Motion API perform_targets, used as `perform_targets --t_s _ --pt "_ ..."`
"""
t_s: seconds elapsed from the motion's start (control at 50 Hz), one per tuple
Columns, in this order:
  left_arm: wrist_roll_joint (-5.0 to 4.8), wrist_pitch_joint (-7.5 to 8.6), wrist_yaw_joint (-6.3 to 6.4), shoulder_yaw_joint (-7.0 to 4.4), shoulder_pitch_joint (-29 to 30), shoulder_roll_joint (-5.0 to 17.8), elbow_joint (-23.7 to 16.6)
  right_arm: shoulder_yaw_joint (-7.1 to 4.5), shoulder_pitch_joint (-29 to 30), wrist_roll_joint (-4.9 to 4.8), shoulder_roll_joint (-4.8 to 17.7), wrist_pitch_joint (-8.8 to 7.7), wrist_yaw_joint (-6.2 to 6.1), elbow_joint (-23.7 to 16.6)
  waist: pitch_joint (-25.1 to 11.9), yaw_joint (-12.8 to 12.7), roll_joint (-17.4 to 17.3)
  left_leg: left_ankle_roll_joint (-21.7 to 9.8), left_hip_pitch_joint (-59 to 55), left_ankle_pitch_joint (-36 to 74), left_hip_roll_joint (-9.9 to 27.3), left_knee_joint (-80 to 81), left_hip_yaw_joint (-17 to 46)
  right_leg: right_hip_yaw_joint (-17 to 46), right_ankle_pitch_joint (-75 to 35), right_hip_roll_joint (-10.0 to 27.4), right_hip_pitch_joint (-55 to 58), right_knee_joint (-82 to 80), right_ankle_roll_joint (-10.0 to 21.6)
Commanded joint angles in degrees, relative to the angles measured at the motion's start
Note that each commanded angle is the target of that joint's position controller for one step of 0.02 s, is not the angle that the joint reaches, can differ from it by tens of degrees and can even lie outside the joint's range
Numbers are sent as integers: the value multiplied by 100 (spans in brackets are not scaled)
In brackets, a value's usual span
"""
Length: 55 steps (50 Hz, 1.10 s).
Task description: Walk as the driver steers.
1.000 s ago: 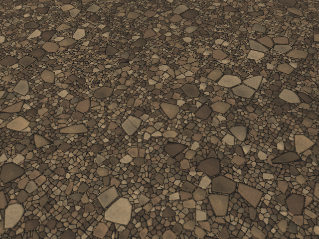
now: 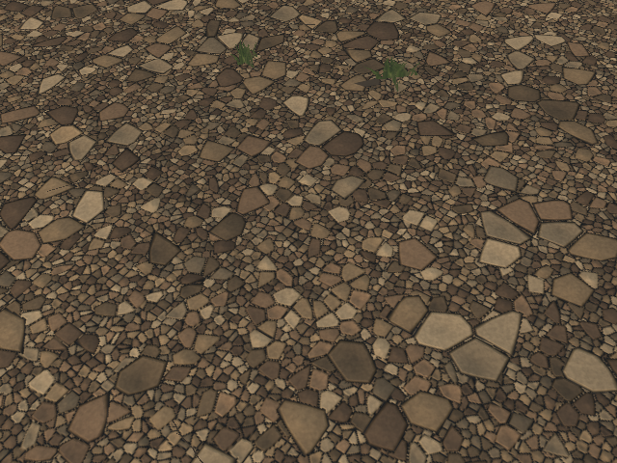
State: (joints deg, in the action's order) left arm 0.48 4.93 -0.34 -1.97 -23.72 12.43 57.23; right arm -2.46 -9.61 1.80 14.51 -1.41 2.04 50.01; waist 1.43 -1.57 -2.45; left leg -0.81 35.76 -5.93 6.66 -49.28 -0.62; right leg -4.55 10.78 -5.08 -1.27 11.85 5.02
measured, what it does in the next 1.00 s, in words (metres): walks ahead: left foot, then right foot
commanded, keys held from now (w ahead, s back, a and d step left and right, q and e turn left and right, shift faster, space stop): w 0.28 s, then w+e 0.04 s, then no key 0.68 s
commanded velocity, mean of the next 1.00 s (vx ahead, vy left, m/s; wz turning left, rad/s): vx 0.27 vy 0.00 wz -0.02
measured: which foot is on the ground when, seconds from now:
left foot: up 0.00-0.20, down 0.22-0.70, up 0.72-0.92, down 0.94-1.00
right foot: down 0.00-0.24, up 0.26-0.66, down 0.68-1.00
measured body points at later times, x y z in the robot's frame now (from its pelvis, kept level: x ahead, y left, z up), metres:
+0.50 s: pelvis +0.26 +0.05 +0.00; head +0.29 +0.07 +0.45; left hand +0.34 +0.30 -0.15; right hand +0.25 -0.19 -0.14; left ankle +0.25 +0.11 -0.75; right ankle +0.34 -0.10 -0.68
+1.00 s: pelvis +0.35 +0.03 -0.01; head +0.36 +0.04 +0.44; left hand +0.40 +0.26 -0.17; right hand +0.35 -0.19 -0.17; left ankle +0.34 +0.15 -0.75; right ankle +0.42 -0.05 -0.75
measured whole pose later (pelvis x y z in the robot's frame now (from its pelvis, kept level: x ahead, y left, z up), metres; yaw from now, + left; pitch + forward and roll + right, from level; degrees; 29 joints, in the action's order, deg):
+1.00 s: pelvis +0.35 +0.03 -0.01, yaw -1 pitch -2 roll -1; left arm 0.0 -0.2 2.1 -0.8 -12.6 9.1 62.2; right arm -0.2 -16.2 1.3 8.6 1.0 -2.3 63.8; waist 1.3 0.0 -0.2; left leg 0.1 9.7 -15.9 0.9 -28.3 -0.3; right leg -4.5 6.8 -2.5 -15.3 23.6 3.6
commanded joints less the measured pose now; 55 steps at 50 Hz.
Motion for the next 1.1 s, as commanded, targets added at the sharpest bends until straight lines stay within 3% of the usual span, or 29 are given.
perform_targets --t_s 0.02,0.14,0.18,0.2,0.22,0.24,0.26,0.28,0.3,0.32,0.34,0.38,0.44,0.52,0.62,0.66,0.68,0.7,0.72,0.74,0.76,0.78,0.84,0.9,0.94,0.96,0.98,1.02,1.1 --pt "2 89 16 -119 -121 715 -148 32 619 -34 139 -61 6 -443 389 -14 547 23 0 529 -110 754 -242 761 -1718 1462 -294 -597 652" --pt "88 31 115 -139 -442 809 152 13 1123 -32 280 -129 -44 -669 485 -66 573 -325 -123 74 -342 1578 -321 749 -2726 1819 720 -105 591" --pt "106 16 141 -162 -266 893 178 -53 538 -21 371 -184 -101 -499 187 241 620 -526 -1056 -363 -644 1827 -461 594 -4139 1777 753 690 447" --pt "89 -8 134 -163 -171 906 189 -116 -288 5 444 -233 -148 -214 -229 611 495 -658 -2060 -233 -835 2184 -569 416 -4512 1590 582 1660 347" --pt "62 -2 125 -116 -159 790 120 -227 -1353 105 732 -294 -214 117 -859 976 274 -889 -3587 -293 -390 2216 -70 246 -3566 1331 -308 2998 236" --pt "-158 9 62 20 -705 202 -60 -409 -2077 227 1431 -308 -257 193 -1748 903 -910 -1588 -5449 -940 1419 2504 2542 -122 -660 486 -2314 5297 -63" --pt "-35 7 59 -101 -660 559 38 -401 -1833 -5 1315 -221 -199 207 -1885 828 -821 -1843 -5348 -1032 1767 3360 4062 580 1896 30 -3142 6214 -21" --pt "34 -13 59 -175 -119 735 -98 -334 -1125 -115 1053 -195 -189 121 -859 534 -339 -1648 -4497 -1390 1516 3406 3096 807 1432 471 -3523 6383 47" --pt "28 10 26 -151 186 632 -162 -228 -658 -108 630 -228 -166 33 -331 411 13 -1464 -3662 -1182 1315 3643 2363 815 954 695 -3424 6075 64" --pt "18 -28 14 -143 257 482 -134 -161 -476 -83 398 -273 -165 52 -27 253 43 -1198 -3109 -869 1045 3857 1756 801 710 864 -3172 5713 63" --pt "109 -112 1 -136 195 396 -105 -94 -416 -107 214 -316 -188 134 192 82 -22 -996 -2644 -9 793 3956 1254 774 585 930 -2844 5458 -6" --pt "167 -236 -7 -123 -27 226 11 -54 -748 -92 155 -442 -192 335 125 -45 -40 -1034 -2451 2491 722 3738 663 678 614 813 -2448 5381 -135" --pt "140 -310 6 -127 194 173 -41 -55 -908 -98 335 -496 -199 496 22 -158 -135 -1048 -2591 3896 550 3579 39 484 206 727 -2646 4783 -276" --pt "83 -298 14 -8 1029 30 -233 35 -1031 -112 256 -401 -246 657 17 53 -338 -889 -2668 4054 249 3481 -366 114 -564 675 -2328 3184 -338" --pt "73 -265 146 10 1152 159 -152 63 -1294 -85 238 -280 -333 930 -34 182 -354 -912 -3185 3832 513 2966 -91 135 -419 560 -1933 2312 -189" --pt "98 -189 197 -7 775 169 31 73 -1182 -113 198 -231 -372 988 -12 -15 -175 -760 -3174 3391 457 2419 -11 183 -750 527 -1356 1429 -59" --pt "126 -103 225 -46 482 359 133 75 -1324 -106 184 -233 -376 1023 -182 -89 195 -541 -2989 2674 241 1945 -53 508 -2216 822 -703 990 -3" --pt "161 -42 239 -125 134 761 208 116 -1777 -116 7 -240 -391 1002 -684 111 800 -359 -2474 676 -83 1290 -229 1217 -4875 1743 298 1503 259" --pt "41 -123 240 -75 90 573 246 185 -2373 -286 -368 -107 -396 1258 -1270 112 1435 -233 -2180 -2143 -700 566 -364 2038 -5506 2531 582 1447 1193" --pt "-4 -176 219 -2 164 337 201 101 -1927 -229 -52 18 -427 1230 -1059 -52 1183 -215 -1919 -3272 -778 108 -84 2342 -4490 2626 228 1056 1397" --pt "19 -212 234 12 464 358 169 53 -1497 -137 20 78 -416 1125 -646 2 1018 -178 -1746 -3327 -778 -134 61 2234 -3529 2457 -221 776 1337" --pt "60 -254 272 42 718 322 143 58 -1259 -79 -72 133 -396 1111 -437 103 777 -122 -1786 -3044 -695 -124 167 2043 -2711 2269 -625 539 1172" --pt "77 -326 336 87 1195 235 125 130 -1397 -71 -355 244 -403 1278 -242 400 813 33 -2368 -2253 -616 816 88 1429 -1468 1720 -1330 217 626" --pt "1 -369 304 63 1234 311 206 157 -1556 -101 -397 300 -455 1469 -339 448 704 48 -2867 -1348 -657 1798 -81 1273 -234 1532 -1480 213 392" --pt "-57 -440 272 16 1173 347 272 177 -1433 -29 -303 294 -456 1464 -8 382 547 -30 -3067 -655 -475 2610 121 1278 1310 1345 -1911 79 4" --pt "-74 -483 259 0 1080 325 300 176 -1315 8 -169 257 -450 1376 196 277 507 -81 -2851 -979 -233 2883 419 1263 1652 1219 -2008 24 -179" --pt "-91 -528 240 -13 1058 246 303 170 -1181 -42 -85 226 -440 1385 573 155 92 -138 -2034 -1545 -206 2979 526 1034 1257 1002 -1686 85 -240" --pt "-18 -523 222 16 858 95 435 214 -1066 -87 -228 121 -438 1387 506 54 -149 -136 -1617 -1606 -104 3330 661 929 352 962 -905 532 -217" --pt "11 -452 203 38 709 74 599 214 -1085 -117 -207 26 -467 1380 262 33 49 -175 -1897 -1155 -89 3395 659 903 -218 986 -652 662 -200"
